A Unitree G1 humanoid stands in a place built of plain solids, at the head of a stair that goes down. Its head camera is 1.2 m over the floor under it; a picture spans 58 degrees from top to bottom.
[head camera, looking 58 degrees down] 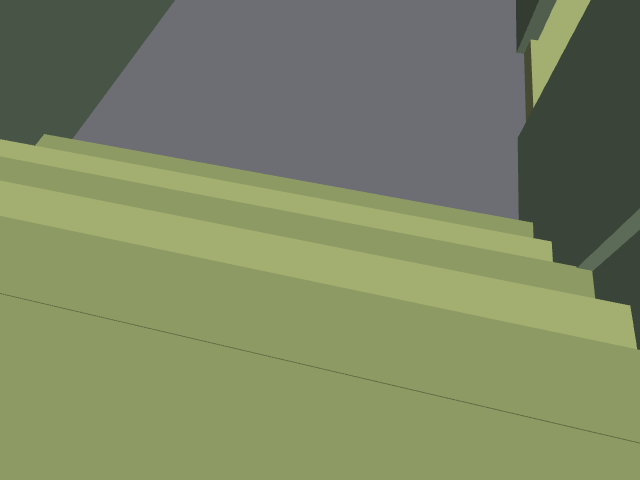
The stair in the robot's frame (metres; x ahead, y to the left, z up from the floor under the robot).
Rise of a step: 0.20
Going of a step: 0.26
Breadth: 3.15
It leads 13 degrees to the right of straight ahead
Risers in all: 5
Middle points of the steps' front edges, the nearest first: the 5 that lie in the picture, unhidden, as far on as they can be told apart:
0.71 0.50 0.00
0.97 0.44 -0.20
1.22 0.38 -0.41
1.47 0.32 -0.61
1.72 0.26 -0.82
